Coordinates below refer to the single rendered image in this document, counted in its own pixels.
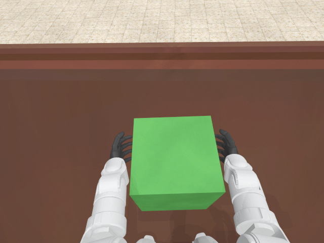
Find right robot forearm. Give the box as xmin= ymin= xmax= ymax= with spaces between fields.
xmin=224 ymin=154 xmax=290 ymax=243

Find robot shin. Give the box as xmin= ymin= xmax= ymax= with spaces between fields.
xmin=144 ymin=235 xmax=154 ymax=241
xmin=195 ymin=232 xmax=206 ymax=239

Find robot left hand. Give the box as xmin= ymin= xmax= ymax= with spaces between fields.
xmin=110 ymin=131 xmax=133 ymax=163

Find left robot shin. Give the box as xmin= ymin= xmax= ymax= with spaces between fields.
xmin=144 ymin=235 xmax=154 ymax=241

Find left robot forearm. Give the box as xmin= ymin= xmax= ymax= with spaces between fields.
xmin=80 ymin=157 xmax=129 ymax=243

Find carton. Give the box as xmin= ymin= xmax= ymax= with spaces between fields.
xmin=130 ymin=116 xmax=226 ymax=211

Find robot right hand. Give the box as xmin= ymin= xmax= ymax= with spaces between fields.
xmin=215 ymin=129 xmax=238 ymax=163

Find right robot shin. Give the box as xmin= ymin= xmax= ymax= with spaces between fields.
xmin=195 ymin=232 xmax=206 ymax=239

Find robot right upper arm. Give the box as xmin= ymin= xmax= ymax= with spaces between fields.
xmin=236 ymin=232 xmax=289 ymax=243

